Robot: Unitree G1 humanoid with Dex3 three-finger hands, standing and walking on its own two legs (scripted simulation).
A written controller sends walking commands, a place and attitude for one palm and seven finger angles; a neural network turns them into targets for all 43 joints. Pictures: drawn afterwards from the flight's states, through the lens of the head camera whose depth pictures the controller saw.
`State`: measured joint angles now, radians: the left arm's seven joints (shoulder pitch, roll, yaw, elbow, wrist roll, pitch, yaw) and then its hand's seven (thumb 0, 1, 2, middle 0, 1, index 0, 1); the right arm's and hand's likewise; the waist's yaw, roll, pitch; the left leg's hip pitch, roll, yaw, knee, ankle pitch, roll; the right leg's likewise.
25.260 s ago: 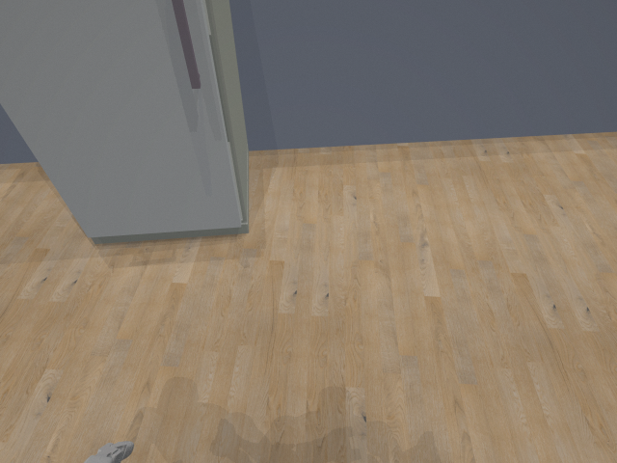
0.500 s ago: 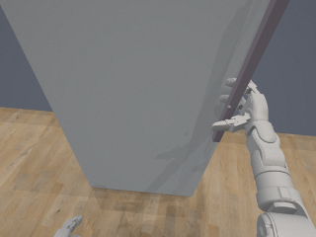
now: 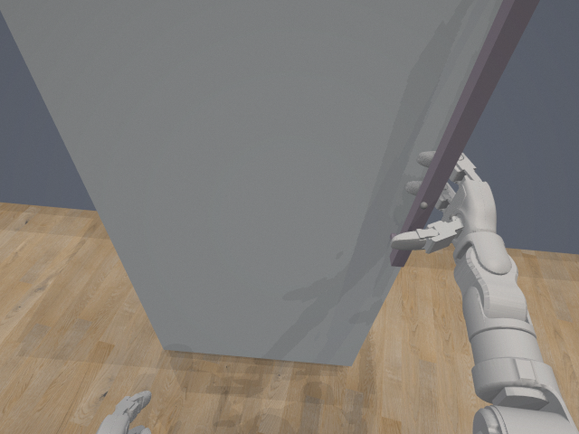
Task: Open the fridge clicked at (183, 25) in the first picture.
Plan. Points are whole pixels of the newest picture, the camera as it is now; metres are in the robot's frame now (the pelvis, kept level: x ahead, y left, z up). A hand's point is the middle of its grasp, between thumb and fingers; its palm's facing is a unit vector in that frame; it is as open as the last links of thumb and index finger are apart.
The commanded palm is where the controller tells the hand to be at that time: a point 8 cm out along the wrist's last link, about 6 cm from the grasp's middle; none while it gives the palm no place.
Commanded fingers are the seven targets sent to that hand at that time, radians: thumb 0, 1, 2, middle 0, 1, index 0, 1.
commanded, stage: slide the fingers in behind the handle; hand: right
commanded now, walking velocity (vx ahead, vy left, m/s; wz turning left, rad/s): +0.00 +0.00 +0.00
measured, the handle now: (446, 137) +0.46 -0.16 +0.23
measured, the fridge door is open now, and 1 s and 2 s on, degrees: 0 0 0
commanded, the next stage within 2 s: grip the handle and tug to test in 0.18 s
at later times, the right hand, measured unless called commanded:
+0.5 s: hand (419, 203) +0.40 -0.13 +0.15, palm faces +0.00 +1.00 -0.01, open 12.9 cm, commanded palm +0.37 -0.18 +0.15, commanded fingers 0.00 -0.06 -0.54 0.36 1.28 0.36 1.28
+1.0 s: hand (418, 201) +0.40 -0.13 +0.15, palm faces +0.01 +1.00 -0.01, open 5.5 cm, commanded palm +0.38 -0.18 +0.15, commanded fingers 0.00 -0.90 -0.90 0.45 1.40 0.45 1.40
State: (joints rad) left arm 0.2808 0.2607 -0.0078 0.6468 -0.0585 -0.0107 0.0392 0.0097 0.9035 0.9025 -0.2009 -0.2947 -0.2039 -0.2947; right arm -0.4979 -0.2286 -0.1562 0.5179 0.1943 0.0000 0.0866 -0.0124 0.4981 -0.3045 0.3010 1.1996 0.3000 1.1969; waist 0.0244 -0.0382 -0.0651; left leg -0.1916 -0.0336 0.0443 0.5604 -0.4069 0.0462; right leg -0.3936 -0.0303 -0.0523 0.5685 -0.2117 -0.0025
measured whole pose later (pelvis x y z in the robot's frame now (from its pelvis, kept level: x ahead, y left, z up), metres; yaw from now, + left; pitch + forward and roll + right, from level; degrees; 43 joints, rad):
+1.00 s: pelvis -0.01 -0.01 +0.00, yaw +0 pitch +2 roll +0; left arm 0.29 0.25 -0.01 0.66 -0.06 -0.03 0.03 0.01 0.90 0.90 -0.20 -0.29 -0.20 -0.29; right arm -0.57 -0.20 -0.11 0.58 0.18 -0.02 0.02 0.01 -0.72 -0.83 0.43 1.38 0.39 1.37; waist 0.03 -0.04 -0.05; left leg -0.21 -0.03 0.05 0.56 -0.39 0.03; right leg -0.41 -0.02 -0.05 0.57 -0.20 -0.02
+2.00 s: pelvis +0.05 -0.01 +0.01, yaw +1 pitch +3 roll -1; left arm 0.22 0.25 -0.01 0.58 -0.05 0.03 0.03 0.01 0.90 0.90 -0.20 -0.29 -0.20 -0.29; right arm -0.25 -0.19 -0.13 0.11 0.20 0.17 0.04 0.01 -0.74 -0.79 0.35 1.40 0.35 1.40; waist 0.01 -0.02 -0.08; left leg -0.11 -0.02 0.02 0.50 -0.39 0.03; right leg -0.30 -0.02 -0.08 0.51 -0.26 0.00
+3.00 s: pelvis +0.11 +0.01 +0.01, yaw +0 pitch +1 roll +0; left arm 0.12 0.23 -0.02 0.51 0.01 0.06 0.10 0.01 0.90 0.90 -0.20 -0.29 -0.20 -0.29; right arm 0.21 -0.25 -0.07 -0.37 0.03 -0.08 -0.14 -0.06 -0.65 -0.80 0.45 1.39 0.25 1.34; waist 0.05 -0.02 0.09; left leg -0.25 -0.04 0.13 0.50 -0.26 0.08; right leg -0.32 0.01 -0.03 0.56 -0.16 -0.02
